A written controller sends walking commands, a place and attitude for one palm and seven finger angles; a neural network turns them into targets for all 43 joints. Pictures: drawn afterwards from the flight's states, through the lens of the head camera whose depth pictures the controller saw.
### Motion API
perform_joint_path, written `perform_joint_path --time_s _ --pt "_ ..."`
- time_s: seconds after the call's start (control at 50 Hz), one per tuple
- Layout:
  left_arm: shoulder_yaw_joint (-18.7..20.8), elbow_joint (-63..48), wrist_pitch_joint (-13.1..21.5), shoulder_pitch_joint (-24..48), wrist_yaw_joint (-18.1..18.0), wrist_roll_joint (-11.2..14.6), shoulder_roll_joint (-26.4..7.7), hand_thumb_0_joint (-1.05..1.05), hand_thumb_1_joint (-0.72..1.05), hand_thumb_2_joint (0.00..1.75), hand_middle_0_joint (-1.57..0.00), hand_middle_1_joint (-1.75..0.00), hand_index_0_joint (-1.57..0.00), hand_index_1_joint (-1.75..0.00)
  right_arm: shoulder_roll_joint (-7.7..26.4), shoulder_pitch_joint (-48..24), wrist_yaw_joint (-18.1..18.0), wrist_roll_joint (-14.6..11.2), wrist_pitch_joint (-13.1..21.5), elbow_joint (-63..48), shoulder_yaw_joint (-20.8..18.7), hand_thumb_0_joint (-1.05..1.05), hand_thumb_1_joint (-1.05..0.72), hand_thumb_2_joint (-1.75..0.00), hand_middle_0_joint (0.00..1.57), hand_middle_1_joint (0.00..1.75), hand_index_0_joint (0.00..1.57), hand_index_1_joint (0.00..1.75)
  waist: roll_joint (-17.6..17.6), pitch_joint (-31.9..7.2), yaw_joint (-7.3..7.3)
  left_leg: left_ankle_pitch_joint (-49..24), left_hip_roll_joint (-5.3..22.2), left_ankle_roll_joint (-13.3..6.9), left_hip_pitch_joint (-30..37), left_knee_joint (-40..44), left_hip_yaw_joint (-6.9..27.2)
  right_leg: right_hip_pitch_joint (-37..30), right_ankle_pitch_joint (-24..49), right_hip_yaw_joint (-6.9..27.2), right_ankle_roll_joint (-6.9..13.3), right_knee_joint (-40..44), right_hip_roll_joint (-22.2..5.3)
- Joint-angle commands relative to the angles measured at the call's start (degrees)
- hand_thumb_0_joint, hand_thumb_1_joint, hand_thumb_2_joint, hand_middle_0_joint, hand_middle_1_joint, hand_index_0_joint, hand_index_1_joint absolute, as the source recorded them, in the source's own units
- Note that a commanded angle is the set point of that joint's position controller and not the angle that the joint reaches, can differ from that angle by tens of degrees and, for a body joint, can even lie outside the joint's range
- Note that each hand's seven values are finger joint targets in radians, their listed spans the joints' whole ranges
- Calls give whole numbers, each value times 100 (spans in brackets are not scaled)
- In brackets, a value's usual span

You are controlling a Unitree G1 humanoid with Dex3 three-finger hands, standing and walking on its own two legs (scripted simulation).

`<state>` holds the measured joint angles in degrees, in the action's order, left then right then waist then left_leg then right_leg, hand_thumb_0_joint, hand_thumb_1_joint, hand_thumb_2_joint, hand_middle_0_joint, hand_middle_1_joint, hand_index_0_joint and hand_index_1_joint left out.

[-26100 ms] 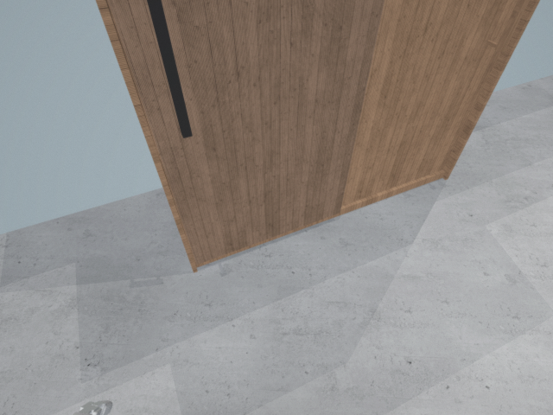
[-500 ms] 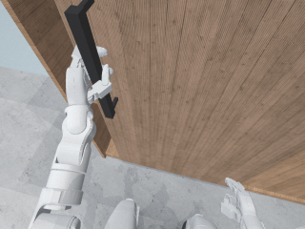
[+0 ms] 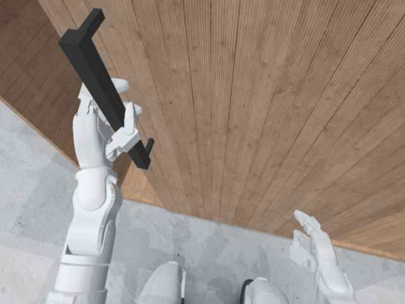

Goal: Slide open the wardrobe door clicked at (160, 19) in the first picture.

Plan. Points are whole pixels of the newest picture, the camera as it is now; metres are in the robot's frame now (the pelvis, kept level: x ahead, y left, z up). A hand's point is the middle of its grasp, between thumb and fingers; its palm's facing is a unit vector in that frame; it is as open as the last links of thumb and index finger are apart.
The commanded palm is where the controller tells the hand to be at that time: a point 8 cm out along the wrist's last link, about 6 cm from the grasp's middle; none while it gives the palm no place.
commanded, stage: step sideways, sliding the door along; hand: left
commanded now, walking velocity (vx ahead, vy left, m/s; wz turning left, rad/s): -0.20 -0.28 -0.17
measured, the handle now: (126, 111) +0.39 +0.18 +0.12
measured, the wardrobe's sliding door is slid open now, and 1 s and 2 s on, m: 0.26 0.43 0.43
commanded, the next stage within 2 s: stop walking and hold the door there in 0.66 s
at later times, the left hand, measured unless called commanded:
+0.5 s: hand (239, 149) +0.33 -0.01 +0.14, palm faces +0.22 -0.97 -0.05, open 6.2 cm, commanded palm +0.29 -0.02 +0.13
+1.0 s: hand (232, 149) +0.33 +0.00 +0.13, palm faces +0.44 -0.83 -0.35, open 6.5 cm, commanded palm +0.29 +0.03 +0.11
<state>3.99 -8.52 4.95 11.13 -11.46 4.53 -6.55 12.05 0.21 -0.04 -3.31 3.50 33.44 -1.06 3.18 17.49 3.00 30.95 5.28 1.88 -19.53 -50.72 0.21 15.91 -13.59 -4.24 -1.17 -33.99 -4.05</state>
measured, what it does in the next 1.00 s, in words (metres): steps to the right: left foot, then right foot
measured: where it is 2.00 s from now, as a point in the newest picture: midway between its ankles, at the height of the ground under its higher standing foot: outside the picture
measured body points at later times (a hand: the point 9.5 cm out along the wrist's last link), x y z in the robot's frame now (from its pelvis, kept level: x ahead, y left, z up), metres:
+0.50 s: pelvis -0.05 -0.16 +0.00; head +0.02 -0.18 +0.44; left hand +0.31 +0.04 +0.14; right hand +0.12 -0.39 -0.12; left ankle -0.04 +0.00 -0.67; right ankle -0.03 -0.29 -0.73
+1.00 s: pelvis -0.07 -0.29 -0.01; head -0.02 -0.32 +0.44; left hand +0.30 +0.04 +0.15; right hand +0.09 -0.56 -0.12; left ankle -0.04 -0.12 -0.70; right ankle -0.04 -0.47 -0.73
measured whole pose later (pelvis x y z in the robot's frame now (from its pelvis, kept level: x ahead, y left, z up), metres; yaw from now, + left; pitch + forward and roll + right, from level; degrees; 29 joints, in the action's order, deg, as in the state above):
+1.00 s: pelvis -0.07 -0.29 -0.01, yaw -7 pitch -5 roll -3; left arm 24.2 29.7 7.9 20.7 -6.4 1.8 -28.4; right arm 17.1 4.6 -2.0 -3.0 2.2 38.2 -0.9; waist 7.6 11.2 1.2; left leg 26.3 9.5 1.6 -21.2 -55.0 3.6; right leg 15.3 -14.6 -3.1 -4.3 -34.7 -3.4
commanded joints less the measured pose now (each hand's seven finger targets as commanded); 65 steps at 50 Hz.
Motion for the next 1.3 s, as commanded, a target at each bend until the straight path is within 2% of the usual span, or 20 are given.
perform_joint_path --time_s 0.0,0.02,0.04,0.28,0.34,0.38,0.4,0.5,0.52,0.54,0.58,0.74,0.76,0.8,0.88,0.94,0.98,1.06,1.14,1.28 --pt "-1089 -2341 919 1919 470 -98 -440 0 90 90 -45 -140 -45 -140 475 13 -134 58 64 -775 -348 0 -90 -90 20 30 20 30 -597 -3452 -534 -3952 941 -355 2509 2913 51 -387 2899 443 325 -1090 -460" --pt "-1181 -2293 864 1754 573 -56 -241 0 90 90 -45 -140 -45 -140 783 -39 -87 112 28 -939 -502 0 -90 -90 20 30 20 30 651 -3625 -388 -6684 2587 -1198 3279 2871 1529 999 -573 346 -10 -2147 70" --pt "-1179 -1777 807 1725 631 -220 -150 0 90 90 -45 -140 -45 -140 936 34 28 127 -5 -933 -530 0 -90 -90 20 30 20 30 215 -3722 -412 -6516 2940 -1577 2993 2779 1587 1181 -1925 708 3 -3367 303" --pt "-773 -1031 602 2145 647 -244 -547 0 90 90 -45 -140 -45 -140 758 262 66 30 -34 -822 -301 0 -90 -90 20 30 20 30 1516 -2775 -510 -4507 1773 -558 1893 1998 -422 -179 -396 -237 -125 -169 407" --pt "-800 -1018 703 2483 715 -285 -666 0 90 90 -45 -140 -45 -140 351 227 78 -77 67 -854 -184 0 -90 -90 20 30 20 30 -31 -2906 -439 -2761 860 -488 1157 340 -624 -1144 1474 -4 6 1596 60" --pt "-354 -892 584 2498 580 -195 -1308 0 90 90 -45 -140 -45 -140 475 -46 -71 -11 75 -818 -306 0 -90 -90 20 30 20 30 -3160 -3106 -257 775 -187 32 -569 -1734 -358 -1285 2758 2238 993 1453 -1211" --pt "-219 -1027 550 2690 494 -156 -1296 0 90 90 -45 -140 -45 -140 471 -142 -146 105 118 -613 -294 0 -90 -90 20 30 20 30 -3105 -2793 -184 614 -89 -43 -909 -2410 117 -1201 2931 2343 1321 1291 -1405" --pt "-855 -1069 651 2772 453 -88 -434 0 90 90 -45 -140 -45 -140 411 144 -161 89 -128 -424 -179 0 -90 -90 20 30 20 30 -1242 -3350 -531 -2034 -146 -156 1082 2500 -628 -1192 2944 688 831 -304 -605" --pt "-1053 -1146 674 2870 519 -47 -269 0 90 90 -45 -140 -45 -140 543 103 -190 105 -96 -558 -316 0 -90 -90 20 30 20 30 -541 -3412 -534 -3192 506 -372 2366 2936 -158 -172 2093 568 549 -958 -364" --pt "-1325 -1183 656 2919 611 28 30 0 90 90 -45 -140 -45 -140 815 59 -132 124 -53 -710 -451 0 -90 -90 20 30 20 30 977 -3506 -460 -5399 2265 -1175 3282 2912 1877 1318 -563 336 154 -2147 193" --pt "-1367 -1308 624 3350 699 27 104 0 90 90 -45 -140 -45 -140 667 -239 -11 101 -24 -827 -350 0 -90 -90 20 30 20 30 1025 -3456 -443 -4095 2775 -1676 2733 3211 2834 1713 -1563 971 91 -3913 266" --pt "-984 -404 347 3776 683 -118 -320 0 90 90 -45 -140 -45 -140 795 450 53 40 -53 -659 -400 0 -90 -90 20 30 20 30 1576 -3239 -440 -4566 1702 -1008 2815 2523 38 1642 -1002 93 5 -2647 81" --pt "2278 1988 328 2475 391 -320 -3775 0 90 90 -45 -140 -45 -140 1188 874 -99 72 -229 -129 -476 0 -90 -90 20 30 20 30 1793 -3277 -308 -4671 1621 -945 2544 2534 -263 1315 -1105 -122 -66 -2200 237" --pt "1466 1667 402 2549 530 -265 -2949 0 90 90 -45 -140 -45 -140 1056 752 -83 88 -179 -424 -334 0 -90 -90 20 30 20 30 2183 -3037 -342 -4356 1401 -694 1893 2098 -517 485 -868 -363 4 -649 345" --pt "2163 2596 634 2350 520 -526 -3960 0 90 90 -45 -140 -45 -140 899 689 -208 44 151 -261 -159 0 -90 -90 20 30 20 30 -64 -2875 -342 -2063 261 -267 93 185 -687 -2019 2272 149 129 1520 -66" --pt "2255 2901 551 2622 507 -392 -3944 0 90 90 -45 -140 -45 -140 1076 563 -342 34 112 -323 -283 0 -90 -90 20 30 20 30 -3012 -2849 -140 -189 -295 -107 -789 -1481 174 -1559 2937 2658 829 1639 -1461" --pt "2494 3268 543 2549 441 -308 -3954 0 90 90 -45 -140 -45 -140 1078 597 -379 47 178 -6 -208 0 -90 -90 20 30 20 30 -1808 -2743 -293 -136 -91 -217 -472 -416 356 -1263 2292 1818 937 1245 -1597" --pt "2871 3595 665 1965 358 -445 -4201 0 90 90 -45 -140 -45 -140 1160 733 -519 85 125 85 -347 0 -90 -90 20 30 20 30 -1596 -2810 -357 -1708 -315 -236 782 2493 -164 -1066 2191 1203 501 1076 -1215" --pt "2045 3442 688 1692 412 -440 -3420 0 90 90 -45 -140 -45 -140 1202 756 -532 16 152 -73 -348 0 -90 -90 20 30 20 30 1297 -2445 -347 -2885 935 -539 1049 3801 940 -99 -589 282 73 -322 -77" --pt "2188 4160 654 1881 332 -475 -3944 0 90 90 -45 -140 -45 -140 1345 1138 -642 24 267 162 -257 0 -90 -90 20 30 20 30 628 -2336 -325 -2025 585 -542 713 3088 328 -909 349 159 65 1501 -176"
